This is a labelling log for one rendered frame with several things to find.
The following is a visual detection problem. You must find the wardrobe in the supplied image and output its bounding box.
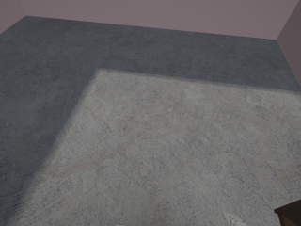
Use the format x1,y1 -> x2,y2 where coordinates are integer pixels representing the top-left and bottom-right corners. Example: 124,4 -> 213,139
274,199 -> 301,226

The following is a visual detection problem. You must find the robot right hand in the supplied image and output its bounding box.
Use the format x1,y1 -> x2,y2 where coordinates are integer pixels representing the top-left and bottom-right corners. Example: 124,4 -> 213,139
223,213 -> 246,226

